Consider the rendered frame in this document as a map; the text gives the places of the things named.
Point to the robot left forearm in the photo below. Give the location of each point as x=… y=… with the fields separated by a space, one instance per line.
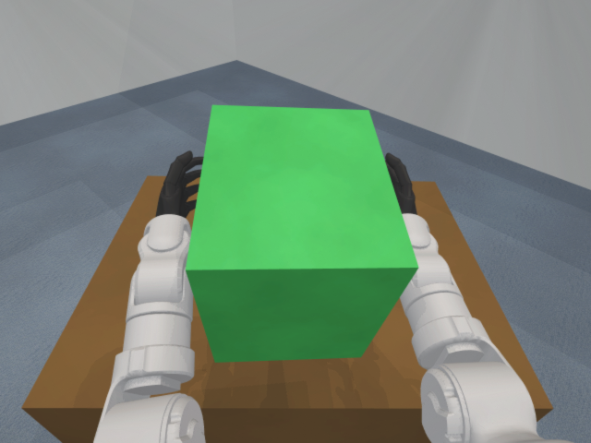
x=156 y=357

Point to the robot left upper arm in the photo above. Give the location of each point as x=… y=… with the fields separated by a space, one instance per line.
x=173 y=418

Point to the right robot hand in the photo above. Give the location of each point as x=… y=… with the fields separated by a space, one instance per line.
x=401 y=184

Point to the left robot hand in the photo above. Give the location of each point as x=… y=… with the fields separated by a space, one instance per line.
x=174 y=193

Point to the carton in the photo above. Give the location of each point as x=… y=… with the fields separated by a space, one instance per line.
x=298 y=247

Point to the robot right upper arm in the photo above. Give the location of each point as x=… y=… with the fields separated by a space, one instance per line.
x=478 y=402

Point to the robot right forearm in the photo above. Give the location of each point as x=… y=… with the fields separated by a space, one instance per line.
x=444 y=330

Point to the pedestal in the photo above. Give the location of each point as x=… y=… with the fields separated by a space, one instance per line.
x=374 y=398

